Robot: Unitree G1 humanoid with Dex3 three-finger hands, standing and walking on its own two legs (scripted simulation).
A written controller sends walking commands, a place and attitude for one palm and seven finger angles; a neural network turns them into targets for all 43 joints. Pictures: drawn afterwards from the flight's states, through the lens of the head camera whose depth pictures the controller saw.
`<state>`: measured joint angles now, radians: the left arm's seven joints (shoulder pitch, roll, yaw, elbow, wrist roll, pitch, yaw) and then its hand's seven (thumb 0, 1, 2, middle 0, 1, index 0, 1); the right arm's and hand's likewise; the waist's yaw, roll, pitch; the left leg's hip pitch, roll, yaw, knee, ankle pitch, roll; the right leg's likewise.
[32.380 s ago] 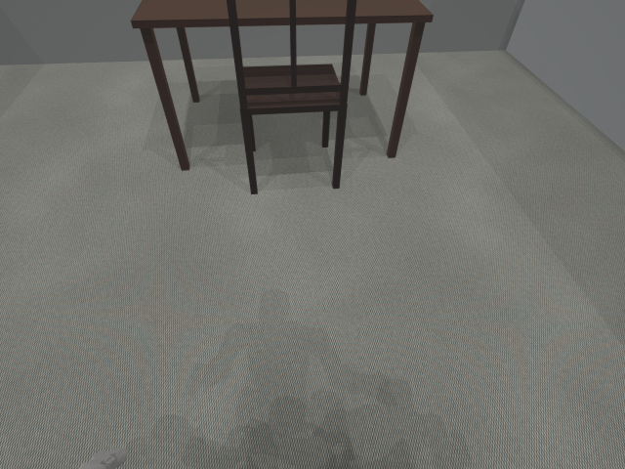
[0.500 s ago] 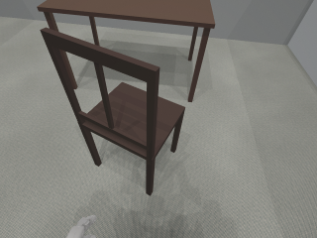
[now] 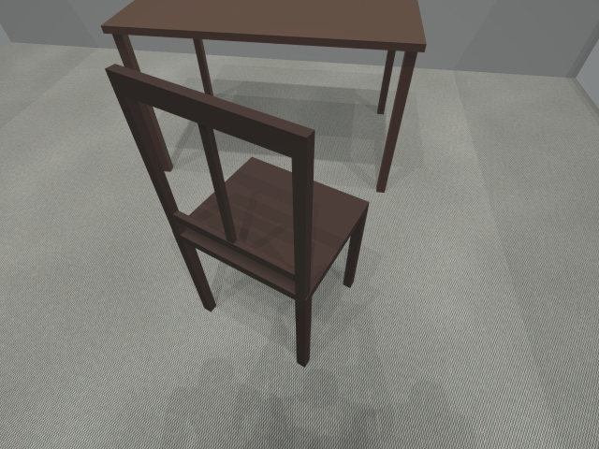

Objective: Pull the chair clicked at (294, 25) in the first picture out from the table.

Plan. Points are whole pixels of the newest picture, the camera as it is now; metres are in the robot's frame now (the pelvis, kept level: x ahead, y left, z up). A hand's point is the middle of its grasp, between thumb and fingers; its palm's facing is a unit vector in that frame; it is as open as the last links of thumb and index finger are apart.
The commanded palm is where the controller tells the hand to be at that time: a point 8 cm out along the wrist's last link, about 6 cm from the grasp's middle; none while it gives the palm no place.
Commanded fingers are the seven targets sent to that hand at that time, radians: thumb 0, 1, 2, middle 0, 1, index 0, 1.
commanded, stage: let the arm hang, fingers relaxed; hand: left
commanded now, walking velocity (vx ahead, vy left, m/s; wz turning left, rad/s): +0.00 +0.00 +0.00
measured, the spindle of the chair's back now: (220, 190) +0.61 +0.21 -0.06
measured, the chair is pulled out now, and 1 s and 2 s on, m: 0.61 0.61 0.61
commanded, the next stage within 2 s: look to check the result in 0.36 s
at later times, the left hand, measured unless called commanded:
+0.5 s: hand out of the picture -0.02 +0.15 -0.18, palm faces +0.04 -0.99 -0.15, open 7.4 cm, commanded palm none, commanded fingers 0.00 0.90 0.90 -0.20 -0.30 -0.20 -0.30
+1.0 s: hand out of the picture +0.00 +0.15 -0.18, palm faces +0.04 -0.99 -0.15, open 7.4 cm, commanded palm none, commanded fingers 0.00 0.90 0.90 -0.20 -0.30 -0.20 -0.30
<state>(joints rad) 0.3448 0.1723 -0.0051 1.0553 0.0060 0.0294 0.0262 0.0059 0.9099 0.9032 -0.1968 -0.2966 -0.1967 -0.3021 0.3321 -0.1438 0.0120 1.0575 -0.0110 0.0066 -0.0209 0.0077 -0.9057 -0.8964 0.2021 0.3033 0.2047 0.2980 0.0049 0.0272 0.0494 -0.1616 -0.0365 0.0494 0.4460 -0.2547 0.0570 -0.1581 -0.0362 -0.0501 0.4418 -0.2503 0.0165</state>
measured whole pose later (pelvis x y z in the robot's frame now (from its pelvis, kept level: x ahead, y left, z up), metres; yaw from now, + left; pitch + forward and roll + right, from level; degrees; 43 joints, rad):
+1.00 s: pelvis +0.01 -0.01 +0.00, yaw +0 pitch -1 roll +0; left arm 0.32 0.11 0.00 1.10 0.00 0.01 0.03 0.01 0.91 0.90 -0.20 -0.30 -0.20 -0.30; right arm 0.33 -0.11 0.00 1.11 -0.01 -0.01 -0.04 0.01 -0.91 -0.90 0.20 0.30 0.20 0.30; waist 0.00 0.00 0.05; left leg -0.14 -0.03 0.05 0.43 -0.26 0.05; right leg -0.14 -0.03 -0.05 0.43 -0.26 0.01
